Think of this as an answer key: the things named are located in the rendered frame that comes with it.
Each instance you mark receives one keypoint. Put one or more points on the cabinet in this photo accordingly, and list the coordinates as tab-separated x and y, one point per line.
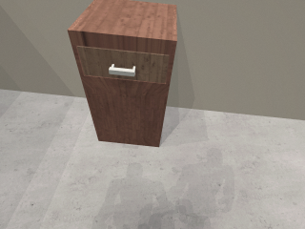
124	110

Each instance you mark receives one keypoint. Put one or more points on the drawer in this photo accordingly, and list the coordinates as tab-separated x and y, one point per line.
150	67

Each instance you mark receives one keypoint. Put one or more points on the handle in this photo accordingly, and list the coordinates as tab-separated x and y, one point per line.
122	71

